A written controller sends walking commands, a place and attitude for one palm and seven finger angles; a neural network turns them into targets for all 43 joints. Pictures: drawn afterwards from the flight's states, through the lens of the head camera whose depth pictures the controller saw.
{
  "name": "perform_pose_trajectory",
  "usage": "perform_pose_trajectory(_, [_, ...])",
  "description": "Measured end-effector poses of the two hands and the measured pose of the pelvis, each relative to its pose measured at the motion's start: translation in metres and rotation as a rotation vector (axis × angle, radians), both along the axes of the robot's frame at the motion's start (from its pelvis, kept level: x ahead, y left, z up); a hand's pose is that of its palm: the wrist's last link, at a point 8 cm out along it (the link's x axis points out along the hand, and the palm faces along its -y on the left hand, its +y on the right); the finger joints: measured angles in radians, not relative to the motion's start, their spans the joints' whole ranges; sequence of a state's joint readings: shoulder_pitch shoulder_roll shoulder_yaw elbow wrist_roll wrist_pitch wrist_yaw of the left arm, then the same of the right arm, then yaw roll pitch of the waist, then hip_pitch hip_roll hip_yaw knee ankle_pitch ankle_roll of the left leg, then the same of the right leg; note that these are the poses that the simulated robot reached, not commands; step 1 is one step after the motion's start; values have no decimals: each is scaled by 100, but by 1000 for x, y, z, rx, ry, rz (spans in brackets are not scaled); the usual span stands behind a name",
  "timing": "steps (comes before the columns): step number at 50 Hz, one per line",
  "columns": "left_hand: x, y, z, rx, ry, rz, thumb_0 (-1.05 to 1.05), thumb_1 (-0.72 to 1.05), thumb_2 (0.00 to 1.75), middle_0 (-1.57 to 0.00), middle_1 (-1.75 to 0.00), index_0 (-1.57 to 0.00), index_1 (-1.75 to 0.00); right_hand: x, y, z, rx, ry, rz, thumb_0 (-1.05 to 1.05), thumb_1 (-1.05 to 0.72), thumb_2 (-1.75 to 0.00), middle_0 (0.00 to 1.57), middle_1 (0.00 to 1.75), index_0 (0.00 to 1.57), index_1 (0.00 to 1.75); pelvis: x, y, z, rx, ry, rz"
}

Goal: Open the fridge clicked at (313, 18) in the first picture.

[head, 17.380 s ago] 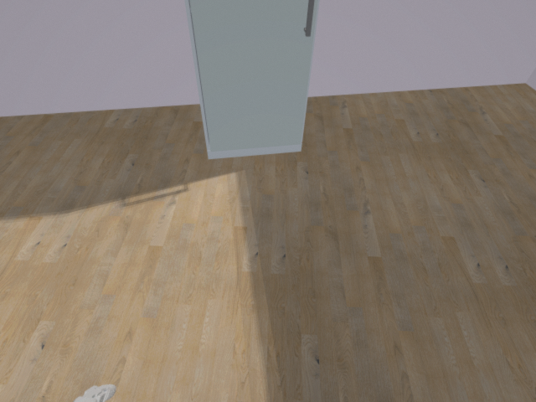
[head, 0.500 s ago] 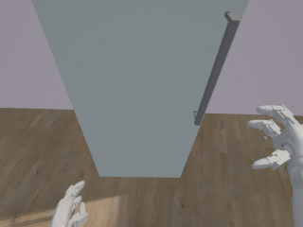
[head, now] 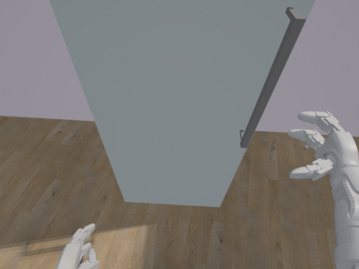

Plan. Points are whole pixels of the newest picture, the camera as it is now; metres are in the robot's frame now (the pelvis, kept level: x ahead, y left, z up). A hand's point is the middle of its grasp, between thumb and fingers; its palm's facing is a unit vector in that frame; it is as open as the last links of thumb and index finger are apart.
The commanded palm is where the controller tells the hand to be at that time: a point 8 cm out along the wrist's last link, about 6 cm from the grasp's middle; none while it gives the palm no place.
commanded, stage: move the hooked fingers beside the handle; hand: right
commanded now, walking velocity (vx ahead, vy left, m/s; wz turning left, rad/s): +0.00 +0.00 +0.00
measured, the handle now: (262, 93) +0.51 -0.16 +0.14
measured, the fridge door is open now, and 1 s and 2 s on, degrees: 0 0 0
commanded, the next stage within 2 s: feel for the door with the fingertips in 1.68 s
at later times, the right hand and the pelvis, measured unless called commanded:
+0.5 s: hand (295, 129) +0.41 -0.23 +0.11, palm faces +0.00 +1.00 -0.01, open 14.0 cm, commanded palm +0.39 -0.28 +0.12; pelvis +0.00 +0.00 +0.00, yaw +0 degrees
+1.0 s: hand (282, 114) +0.46 -0.21 +0.12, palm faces -0.03 +1.00 +0.00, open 14.0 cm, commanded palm +0.42 -0.26 +0.11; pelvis +0.00 -0.01 -0.01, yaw +2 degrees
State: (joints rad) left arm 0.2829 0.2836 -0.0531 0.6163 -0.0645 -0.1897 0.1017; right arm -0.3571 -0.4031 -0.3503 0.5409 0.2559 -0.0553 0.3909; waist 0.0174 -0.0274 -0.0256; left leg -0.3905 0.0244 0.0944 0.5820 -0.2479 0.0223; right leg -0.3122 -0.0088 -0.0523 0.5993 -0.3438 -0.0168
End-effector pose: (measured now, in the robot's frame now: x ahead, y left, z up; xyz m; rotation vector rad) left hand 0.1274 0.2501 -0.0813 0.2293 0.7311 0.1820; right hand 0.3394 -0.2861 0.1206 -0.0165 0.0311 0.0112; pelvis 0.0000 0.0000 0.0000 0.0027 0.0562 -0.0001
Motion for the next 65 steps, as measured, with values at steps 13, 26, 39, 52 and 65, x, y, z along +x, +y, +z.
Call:
perform_pose_trajectory(13, [-20,6,-10,4,98,19,2,90,90,-20,-30,-21,-30,21,-2,2,-9,-7,-9,-1,50,-30,30,120,30,120,1,1,-1,4,22,-1])
perform_pose_trajectory(26, [-45,12,-15,20,181,58,2,90,90,-20,-29,-21,-30,55,5,-5,5,-2,-7,-1,50,-30,30,120,30,120,-2,-1,-5,4,56,6])
perform_pose_trajectory(39, [-77,8,-25,15,300,91,1,90,90,-20,-29,-21,-30,85,18,-5,20,2,29,-1,50,-30,30,120,30,120,-3,-7,-8,10,95,5])
perform_pose_trajectory(52, [-95,2,-27,-19,350,141,1,90,90,-20,-29,-21,-30,97,20,-5,14,-34,11,-1,50,-30,30,120,30,120,5,-10,-8,8,118,36])
perform_pose_trajectory(65, [-60,3,-22,6,285,77,1,90,90,-20,-29,-21,-30,71,16,-8,14,-36,20,-1,50,-30,30,120,30,120,2,-10,-8,17,91,6])
